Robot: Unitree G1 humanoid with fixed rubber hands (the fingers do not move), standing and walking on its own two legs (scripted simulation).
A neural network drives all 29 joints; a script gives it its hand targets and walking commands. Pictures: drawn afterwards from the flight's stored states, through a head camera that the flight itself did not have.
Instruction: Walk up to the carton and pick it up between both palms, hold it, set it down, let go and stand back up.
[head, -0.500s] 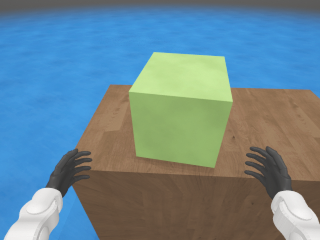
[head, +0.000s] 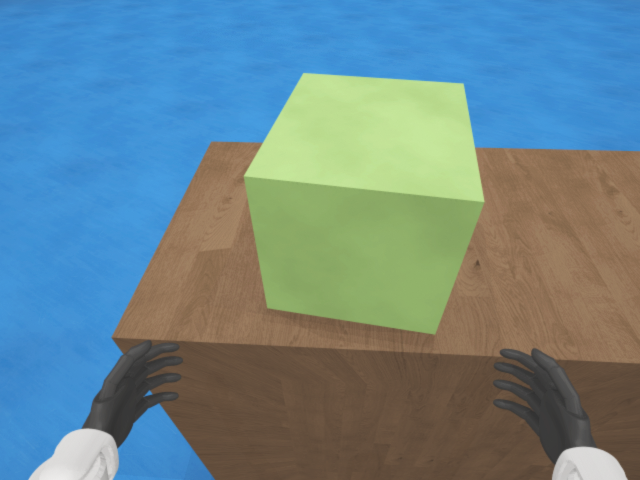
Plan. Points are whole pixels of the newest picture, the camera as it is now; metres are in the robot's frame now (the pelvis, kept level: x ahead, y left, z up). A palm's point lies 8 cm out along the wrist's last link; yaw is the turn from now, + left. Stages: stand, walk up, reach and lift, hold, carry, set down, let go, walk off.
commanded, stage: set down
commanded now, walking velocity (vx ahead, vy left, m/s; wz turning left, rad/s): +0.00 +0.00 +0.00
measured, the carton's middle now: (365, 196) +0.52 -0.03 +0.11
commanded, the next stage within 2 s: let go in 1.20 s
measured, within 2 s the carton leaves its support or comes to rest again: neither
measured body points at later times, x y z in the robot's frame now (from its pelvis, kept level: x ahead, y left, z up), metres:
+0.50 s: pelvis +0.00 +0.00 +0.00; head +0.00 +0.00 +0.45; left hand +0.19 +0.25 +0.03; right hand +0.18 -0.23 +0.01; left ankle -0.01 +0.14 -0.75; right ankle +0.00 -0.10 -0.75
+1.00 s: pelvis +0.02 +0.00 +0.00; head +0.02 +0.00 +0.45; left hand +0.18 +0.26 -0.04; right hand +0.16 -0.23 -0.05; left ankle -0.01 +0.14 -0.75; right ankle +0.00 -0.10 -0.75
